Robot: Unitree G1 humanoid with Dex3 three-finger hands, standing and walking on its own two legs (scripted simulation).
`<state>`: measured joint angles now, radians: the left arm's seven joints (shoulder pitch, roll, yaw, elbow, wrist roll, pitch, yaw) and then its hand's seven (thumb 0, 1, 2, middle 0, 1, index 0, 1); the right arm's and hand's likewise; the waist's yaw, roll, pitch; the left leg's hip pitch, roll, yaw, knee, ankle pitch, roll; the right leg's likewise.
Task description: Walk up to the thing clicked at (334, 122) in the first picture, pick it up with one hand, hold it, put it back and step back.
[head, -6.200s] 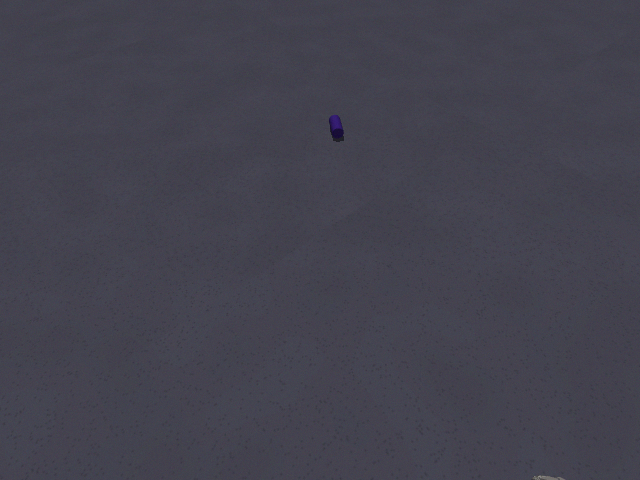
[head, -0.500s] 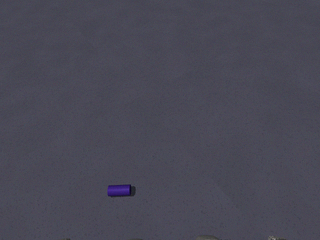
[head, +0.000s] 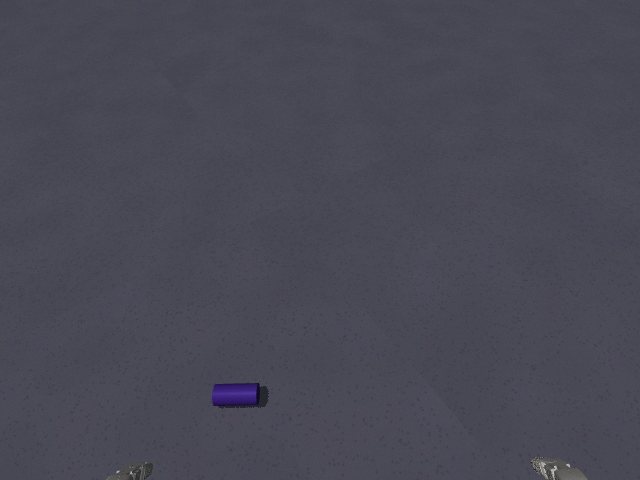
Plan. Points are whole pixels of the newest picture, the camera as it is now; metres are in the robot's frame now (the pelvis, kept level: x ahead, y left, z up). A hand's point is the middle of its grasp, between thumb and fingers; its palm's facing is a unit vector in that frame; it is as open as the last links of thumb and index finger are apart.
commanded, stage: walk up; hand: left
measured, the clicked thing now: (236, 394) +0.46 +0.30 -0.75
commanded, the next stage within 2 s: stand in 0.52 s
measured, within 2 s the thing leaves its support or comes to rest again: neither
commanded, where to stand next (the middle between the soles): +0.08 -0.01 m, yaw +0 degrees
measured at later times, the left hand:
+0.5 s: hand out of the picture +0.08 +0.26 -0.16, palm faces +0.02 -0.95 -0.32, open 7.4 cm
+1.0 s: hand out of the picture +0.09 +0.26 -0.15, palm faces +0.00 -0.94 -0.35, open 7.4 cm
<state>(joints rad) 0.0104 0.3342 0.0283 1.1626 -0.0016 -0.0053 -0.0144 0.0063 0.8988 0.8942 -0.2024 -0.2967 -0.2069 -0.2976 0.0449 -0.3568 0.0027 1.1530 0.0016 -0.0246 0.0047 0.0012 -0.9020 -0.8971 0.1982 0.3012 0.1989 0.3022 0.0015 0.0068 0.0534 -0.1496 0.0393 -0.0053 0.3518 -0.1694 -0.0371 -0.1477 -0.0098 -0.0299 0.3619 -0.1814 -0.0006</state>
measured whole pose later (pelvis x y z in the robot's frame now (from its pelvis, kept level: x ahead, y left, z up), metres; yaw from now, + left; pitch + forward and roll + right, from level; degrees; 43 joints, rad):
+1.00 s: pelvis +0.02 +0.01 +0.00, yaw +1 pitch -1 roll +0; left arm 0.10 0.34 0.01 1.15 0.01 -0.02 -0.01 0.01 0.90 0.89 -0.20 -0.30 -0.21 -0.30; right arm 0.08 -0.35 0.00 1.14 -0.01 -0.01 0.01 0.00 -0.90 -0.90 0.20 0.30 0.20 0.30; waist 0.01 0.02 0.05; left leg -0.12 0.02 -0.01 0.32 -0.17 -0.03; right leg -0.11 -0.02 -0.04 0.33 -0.19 0.01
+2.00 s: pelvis +0.02 +0.00 +0.00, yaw +0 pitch -2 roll +0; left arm 0.11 0.35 0.01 1.13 0.01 -0.01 0.00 0.01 0.90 0.89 -0.20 -0.30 -0.21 -0.30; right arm 0.10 -0.35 0.00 1.13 -0.01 -0.01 0.01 0.00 -0.90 -0.90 0.20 0.30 0.20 0.30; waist 0.00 0.01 0.04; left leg -0.09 0.04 -0.01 0.30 -0.18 -0.03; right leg -0.09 -0.01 -0.04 0.31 -0.19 0.00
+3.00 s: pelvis +0.02 +0.00 +0.00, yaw +1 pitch -2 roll +0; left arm 0.12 0.35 0.00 1.13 0.01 -0.02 0.00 0.01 0.90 0.89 -0.20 -0.30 -0.21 -0.30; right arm 0.12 -0.35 0.00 1.13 -0.01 -0.01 0.01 0.00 -0.90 -0.90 0.20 0.30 0.20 0.30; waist 0.01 0.01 0.05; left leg -0.09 0.03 -0.01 0.30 -0.18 -0.03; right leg -0.09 -0.02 -0.04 0.32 -0.20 0.01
